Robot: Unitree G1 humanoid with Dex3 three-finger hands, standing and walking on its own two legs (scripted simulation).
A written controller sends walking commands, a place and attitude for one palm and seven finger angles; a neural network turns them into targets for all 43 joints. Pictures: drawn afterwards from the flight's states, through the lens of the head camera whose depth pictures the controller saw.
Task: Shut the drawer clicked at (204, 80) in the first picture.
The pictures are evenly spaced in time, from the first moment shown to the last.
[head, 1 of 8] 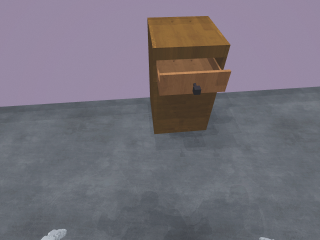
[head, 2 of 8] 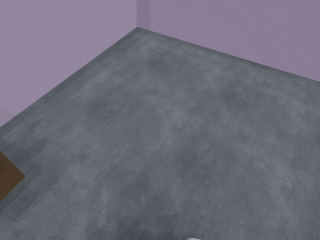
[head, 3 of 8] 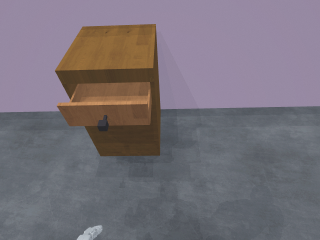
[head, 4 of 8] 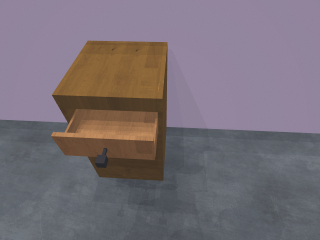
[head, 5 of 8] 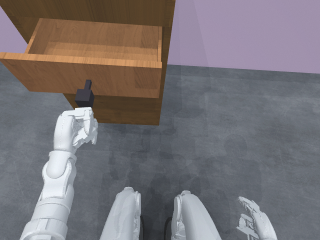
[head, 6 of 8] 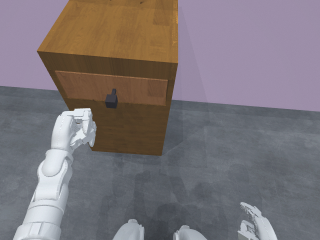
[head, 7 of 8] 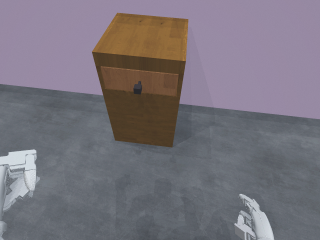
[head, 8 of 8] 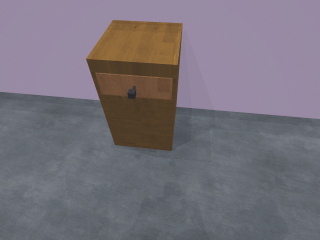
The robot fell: no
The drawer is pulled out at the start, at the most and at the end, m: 0.14 0.14 0.00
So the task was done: yes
